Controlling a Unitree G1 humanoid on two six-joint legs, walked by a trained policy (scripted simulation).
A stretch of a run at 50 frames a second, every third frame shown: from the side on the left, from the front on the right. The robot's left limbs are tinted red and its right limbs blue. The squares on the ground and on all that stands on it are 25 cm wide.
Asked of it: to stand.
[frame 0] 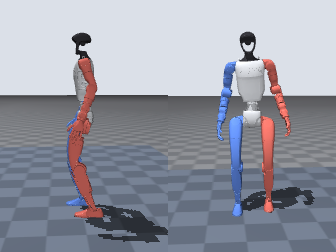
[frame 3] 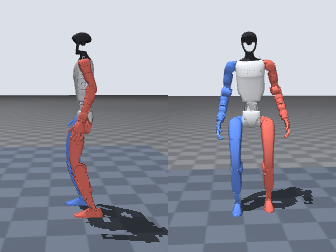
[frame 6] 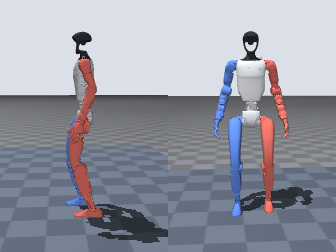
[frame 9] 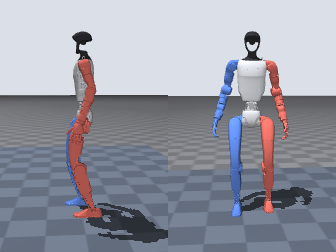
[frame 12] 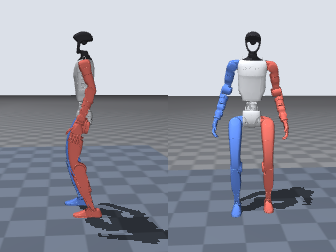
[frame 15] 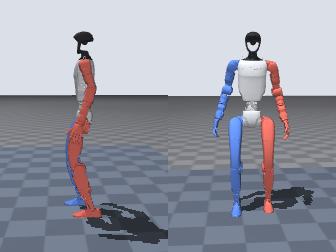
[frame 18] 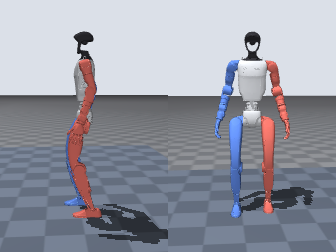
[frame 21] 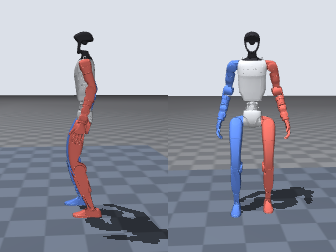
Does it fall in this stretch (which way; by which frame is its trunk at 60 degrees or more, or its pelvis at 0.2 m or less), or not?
no
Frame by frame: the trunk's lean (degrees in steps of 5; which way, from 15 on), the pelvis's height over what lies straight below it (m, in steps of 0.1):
0: 5, 0.8
3: 5, 0.8
6: 0, 0.8
9: 0, 0.8
12: 0, 0.8
15: 0, 0.8
18: 0, 0.8
21: 0, 0.8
